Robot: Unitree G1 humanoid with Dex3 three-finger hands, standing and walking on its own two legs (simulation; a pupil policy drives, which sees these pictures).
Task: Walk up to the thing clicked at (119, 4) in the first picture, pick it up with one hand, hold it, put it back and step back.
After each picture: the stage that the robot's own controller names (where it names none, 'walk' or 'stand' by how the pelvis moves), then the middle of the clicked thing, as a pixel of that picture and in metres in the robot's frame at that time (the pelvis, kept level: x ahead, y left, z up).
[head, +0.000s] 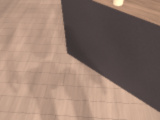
stand; out of the picture +1.04 -0.21 +0.03
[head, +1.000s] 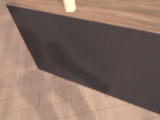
walk; (68, 0) +0.92 +0.15 +0.05
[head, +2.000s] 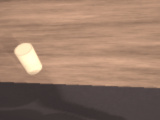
walk; (29, 59) +0.46 +0.25 +0.05
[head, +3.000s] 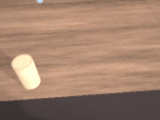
stand; (27, 72) +0.38 +0.23 +0.05
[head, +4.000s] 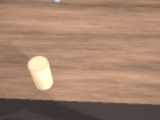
stand; (41, 73) +0.39 +0.19 +0.03
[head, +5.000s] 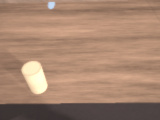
stand; (35, 78) +0.39 +0.21 +0.02
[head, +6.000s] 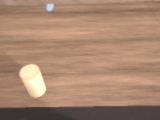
stand; (33, 81) +0.37 +0.22 +0.02
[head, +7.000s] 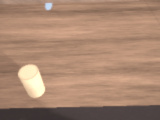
stand; (32, 81) +0.37 +0.22 +0.02
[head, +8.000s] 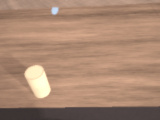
rise first; (38, 82) +0.37 +0.22 +0.03
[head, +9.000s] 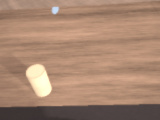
go down; (39, 80) +0.37 +0.22 +0.03
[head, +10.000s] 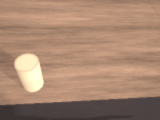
go down; (30, 73) +0.36 +0.19 +0.06
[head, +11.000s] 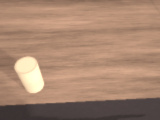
approach; (30, 75) +0.37 +0.20 +0.05
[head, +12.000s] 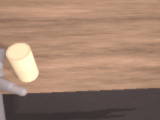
close in; (23, 63) +0.39 +0.21 +0.09
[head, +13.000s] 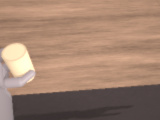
lift; (20, 64) +0.39 +0.21 +0.09
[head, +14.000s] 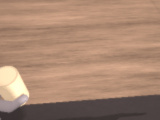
lift; (12, 87) +0.31 +0.23 +0.09
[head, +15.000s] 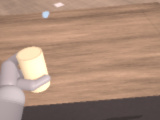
lift; (34, 70) +0.32 +0.16 +0.17
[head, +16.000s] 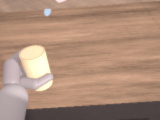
hold; (37, 68) +0.32 +0.16 +0.17
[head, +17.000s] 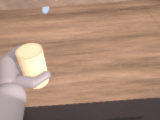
hold; (33, 66) +0.33 +0.17 +0.17
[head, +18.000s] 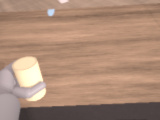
crouch; (30, 79) +0.31 +0.19 +0.14
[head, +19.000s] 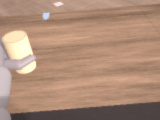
lower; (20, 52) +0.38 +0.21 +0.19
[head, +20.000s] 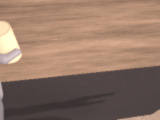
lower; (5, 43) +0.45 +0.23 +0.10
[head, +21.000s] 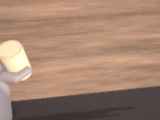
lower; (16, 61) +0.39 +0.22 +0.09
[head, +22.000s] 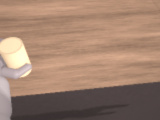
lower; (16, 58) +0.41 +0.22 +0.09
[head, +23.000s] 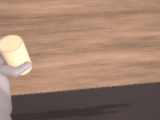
lower; (16, 56) +0.41 +0.22 +0.09
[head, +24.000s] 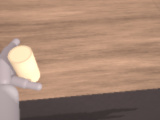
withdraw; (25, 66) +0.39 +0.20 +0.08
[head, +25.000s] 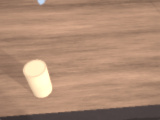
sink last; (39, 79) +0.35 +0.18 +0.07
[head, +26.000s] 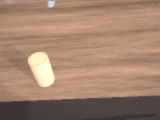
stand; (42, 70) +0.39 +0.20 +0.07
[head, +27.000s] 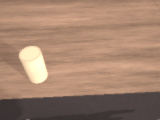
stand; (34, 65) +0.39 +0.20 +0.09
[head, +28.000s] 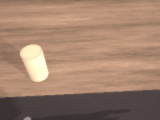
stand; (35, 63) +0.40 +0.20 +0.09
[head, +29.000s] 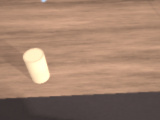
stand; (37, 66) +0.40 +0.20 +0.06
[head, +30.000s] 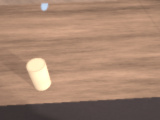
walk; (39, 74) +0.40 +0.20 +0.02
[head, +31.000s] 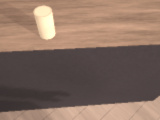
walk; (45, 23) +0.57 +0.19 +0.04
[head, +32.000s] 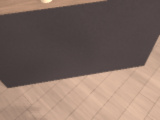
walk; out of the picture +0.89 +0.26 +0.06
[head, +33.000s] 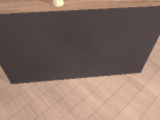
stand; out of the picture +1.01 +0.21 +0.03
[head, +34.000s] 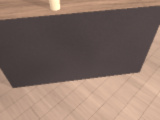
stand; (54, 0) +1.02 +0.22 +0.02
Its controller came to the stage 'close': yes
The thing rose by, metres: 0.21
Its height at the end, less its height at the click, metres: +0.00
